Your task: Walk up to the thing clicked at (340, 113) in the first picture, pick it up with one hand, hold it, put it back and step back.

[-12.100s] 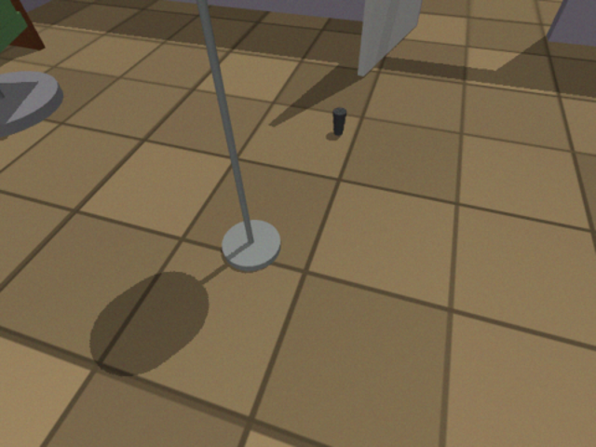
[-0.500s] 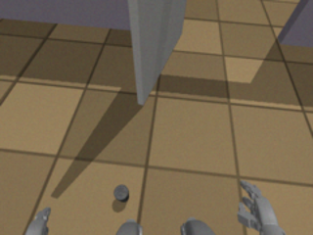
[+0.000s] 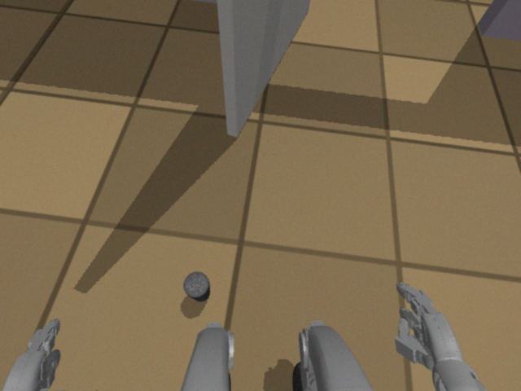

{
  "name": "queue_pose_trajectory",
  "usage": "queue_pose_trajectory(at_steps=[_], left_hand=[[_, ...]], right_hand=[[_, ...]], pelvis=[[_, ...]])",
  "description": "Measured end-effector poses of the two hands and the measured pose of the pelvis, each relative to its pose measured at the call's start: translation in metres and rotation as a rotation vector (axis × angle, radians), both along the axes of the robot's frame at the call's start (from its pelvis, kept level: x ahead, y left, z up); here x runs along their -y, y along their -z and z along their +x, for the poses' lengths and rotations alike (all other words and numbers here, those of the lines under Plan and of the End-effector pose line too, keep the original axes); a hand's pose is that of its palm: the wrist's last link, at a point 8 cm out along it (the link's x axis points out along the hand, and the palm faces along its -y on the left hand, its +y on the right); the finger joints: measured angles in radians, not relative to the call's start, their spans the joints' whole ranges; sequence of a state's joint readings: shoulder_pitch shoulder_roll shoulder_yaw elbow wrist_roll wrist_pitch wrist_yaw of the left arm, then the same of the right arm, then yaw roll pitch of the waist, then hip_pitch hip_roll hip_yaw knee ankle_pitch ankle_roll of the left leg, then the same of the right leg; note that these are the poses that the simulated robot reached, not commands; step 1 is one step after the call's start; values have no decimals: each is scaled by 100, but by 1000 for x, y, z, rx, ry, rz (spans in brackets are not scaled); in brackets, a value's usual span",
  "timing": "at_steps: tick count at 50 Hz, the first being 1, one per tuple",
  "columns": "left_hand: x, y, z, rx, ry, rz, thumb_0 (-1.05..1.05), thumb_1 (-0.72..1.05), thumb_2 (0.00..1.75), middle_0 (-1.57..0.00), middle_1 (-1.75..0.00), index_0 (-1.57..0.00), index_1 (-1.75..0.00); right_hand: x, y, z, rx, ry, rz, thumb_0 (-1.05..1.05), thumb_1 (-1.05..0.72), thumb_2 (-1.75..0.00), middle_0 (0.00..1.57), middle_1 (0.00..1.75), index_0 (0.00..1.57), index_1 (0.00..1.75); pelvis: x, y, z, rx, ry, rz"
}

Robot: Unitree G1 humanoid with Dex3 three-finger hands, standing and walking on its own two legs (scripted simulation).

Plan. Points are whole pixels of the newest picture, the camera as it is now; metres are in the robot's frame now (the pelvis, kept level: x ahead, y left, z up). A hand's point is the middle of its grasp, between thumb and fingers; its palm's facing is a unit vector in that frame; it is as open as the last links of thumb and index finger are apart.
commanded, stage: go down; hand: left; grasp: from the side
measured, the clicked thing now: (199, 289) +0.38 +0.18 -0.57
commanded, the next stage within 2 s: approach in 1.70 s
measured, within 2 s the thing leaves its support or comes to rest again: neither
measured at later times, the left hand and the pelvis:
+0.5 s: hand (81, 316) +0.26 +0.34 -0.19, palm faces +0.10 -0.98 -0.17, open 17.3 cm; pelvis -0.03 +0.00 -0.13, yaw -3 degrees
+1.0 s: hand (84, 299) +0.30 +0.37 -0.24, palm faces +0.06 -0.99 -0.12, open 17.5 cm; pelvis -0.06 +0.00 -0.21, yaw -4 degrees
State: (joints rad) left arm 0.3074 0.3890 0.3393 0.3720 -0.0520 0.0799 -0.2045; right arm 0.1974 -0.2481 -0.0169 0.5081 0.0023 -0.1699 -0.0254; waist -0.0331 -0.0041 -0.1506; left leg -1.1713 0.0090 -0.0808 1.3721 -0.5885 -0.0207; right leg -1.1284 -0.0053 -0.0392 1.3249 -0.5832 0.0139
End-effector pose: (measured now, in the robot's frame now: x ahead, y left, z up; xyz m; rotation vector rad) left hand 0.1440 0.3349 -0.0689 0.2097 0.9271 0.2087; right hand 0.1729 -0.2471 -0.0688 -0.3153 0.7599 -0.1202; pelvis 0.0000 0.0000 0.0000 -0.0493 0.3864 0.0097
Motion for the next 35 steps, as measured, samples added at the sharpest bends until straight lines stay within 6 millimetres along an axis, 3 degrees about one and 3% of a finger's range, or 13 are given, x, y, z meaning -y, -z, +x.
queue_pose_trajectory(at_steps=[4, 14, 26, 35], left_hand=[[-13, 23, 14, 90, 7, -8, 0, -40, 11, -6, -8, -5, -8], [-36, 67, 88, 352, 101, -39, 0, -49, 11, -6, -11, -6, -11], [-59, 106, 93, 454, 93, -59, -1, -54, 12, -6, -10, -5, -11], [-65, 131, 121, 570, 147, -89, -1, -56, 10, -6, -9, -5, -10]], right_hand=[[3, 24, -4, -4, -25, -21, 1, -92, -90, 20, 30, 20, 30], [13, 98, -21, -98, -27, -64, 1, -90, -90, 20, 30, 20, 30], [17, 168, -50, -223, -39, -61, 1, -87, -89, 20, 30, 20, 30], [22, 199, -58, -217, -56, -103, 1, -88, -90, 20, 30, 20, 30]], pelvis=[[1, 23, -11, -39, 1, 0], [0, 86, -24, -135, 20, -14], [0, 136, -36, -191, 33, -17], [1, 174, -51, -187, 43, -30]])
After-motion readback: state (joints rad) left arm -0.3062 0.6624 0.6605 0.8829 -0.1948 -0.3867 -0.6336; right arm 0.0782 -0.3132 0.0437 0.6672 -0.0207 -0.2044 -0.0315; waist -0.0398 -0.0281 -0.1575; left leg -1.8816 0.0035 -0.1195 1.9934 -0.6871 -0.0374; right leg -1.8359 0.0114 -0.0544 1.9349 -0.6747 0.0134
